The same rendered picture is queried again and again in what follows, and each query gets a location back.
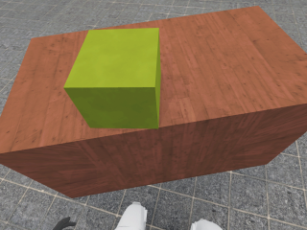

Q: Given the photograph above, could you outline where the robot thigh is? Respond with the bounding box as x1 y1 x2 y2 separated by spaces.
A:
190 219 223 230
115 204 148 230

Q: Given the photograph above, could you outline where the carton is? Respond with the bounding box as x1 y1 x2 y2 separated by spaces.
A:
63 28 161 129

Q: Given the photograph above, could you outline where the pedestal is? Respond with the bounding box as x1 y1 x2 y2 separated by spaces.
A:
0 6 307 198

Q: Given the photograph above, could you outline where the right robot thigh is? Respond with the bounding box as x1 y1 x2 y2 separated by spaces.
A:
190 219 223 230

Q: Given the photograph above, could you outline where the robot left hand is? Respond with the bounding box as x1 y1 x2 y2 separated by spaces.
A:
53 217 77 230

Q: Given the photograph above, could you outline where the left robot thigh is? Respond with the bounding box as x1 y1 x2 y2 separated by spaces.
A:
115 204 148 230

